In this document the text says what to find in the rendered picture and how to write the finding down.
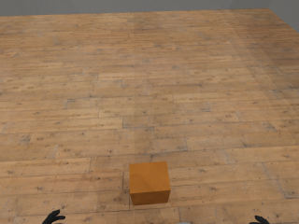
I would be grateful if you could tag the carton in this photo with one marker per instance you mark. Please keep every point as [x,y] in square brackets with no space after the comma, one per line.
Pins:
[149,182]

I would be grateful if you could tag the right robot hand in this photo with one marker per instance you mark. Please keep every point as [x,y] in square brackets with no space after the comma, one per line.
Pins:
[260,219]

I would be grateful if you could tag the left robot hand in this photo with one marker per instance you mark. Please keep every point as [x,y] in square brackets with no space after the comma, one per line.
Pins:
[53,217]

